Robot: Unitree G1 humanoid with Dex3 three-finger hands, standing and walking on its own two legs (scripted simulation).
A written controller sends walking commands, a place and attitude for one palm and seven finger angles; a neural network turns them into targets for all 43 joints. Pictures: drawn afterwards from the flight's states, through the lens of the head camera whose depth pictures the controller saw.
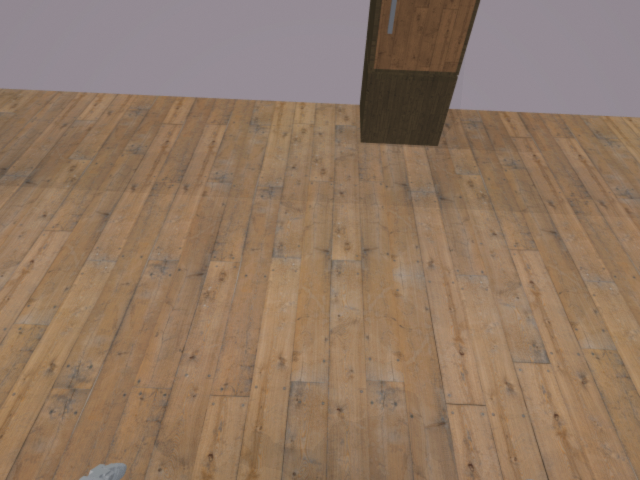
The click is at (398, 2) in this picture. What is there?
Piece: cupboard door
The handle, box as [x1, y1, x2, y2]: [387, 0, 396, 33]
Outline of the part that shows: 396,0 392,0 387,31 388,33 391,33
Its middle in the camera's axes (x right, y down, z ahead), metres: +0.29 -0.94 +1.59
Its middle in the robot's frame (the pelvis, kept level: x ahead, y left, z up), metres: +1.83 -0.21 -0.09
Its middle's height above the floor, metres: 0.68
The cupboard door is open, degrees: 0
